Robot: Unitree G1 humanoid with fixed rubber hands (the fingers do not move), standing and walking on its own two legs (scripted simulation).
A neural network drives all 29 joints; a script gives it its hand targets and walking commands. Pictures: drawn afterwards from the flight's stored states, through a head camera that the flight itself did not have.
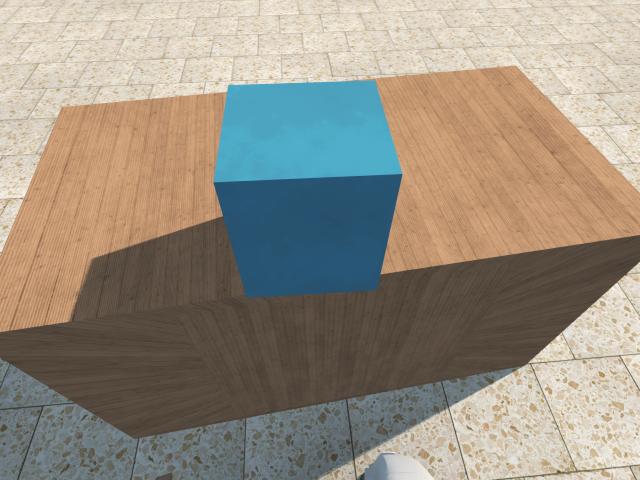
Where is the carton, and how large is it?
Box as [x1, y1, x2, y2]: [213, 80, 401, 297]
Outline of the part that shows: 374,80 228,85 213,182 247,297 376,289 401,178 401,170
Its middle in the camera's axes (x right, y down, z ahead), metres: -0.02 -0.07 +0.59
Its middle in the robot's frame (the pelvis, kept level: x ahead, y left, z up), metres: +0.49 +0.02 +0.05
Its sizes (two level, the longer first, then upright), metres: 0.210 0.200 0.250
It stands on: a pedestal, 0.67 m high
